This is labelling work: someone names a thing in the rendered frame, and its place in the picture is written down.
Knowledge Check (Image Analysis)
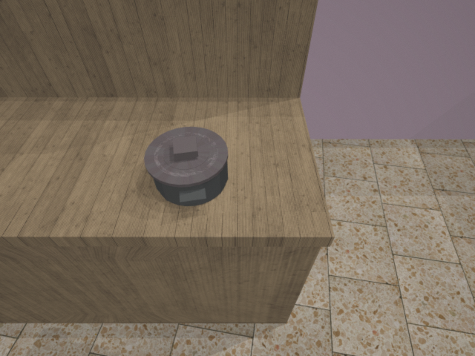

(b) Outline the knob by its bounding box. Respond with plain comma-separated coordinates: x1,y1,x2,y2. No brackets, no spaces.
173,136,198,159

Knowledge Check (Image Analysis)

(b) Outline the table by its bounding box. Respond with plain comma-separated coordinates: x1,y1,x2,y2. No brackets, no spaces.
0,0,335,323

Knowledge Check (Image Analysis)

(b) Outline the lid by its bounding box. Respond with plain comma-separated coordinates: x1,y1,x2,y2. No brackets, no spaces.
144,127,228,188

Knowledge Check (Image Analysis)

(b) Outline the pot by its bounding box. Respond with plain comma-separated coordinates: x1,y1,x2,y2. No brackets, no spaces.
153,163,228,206

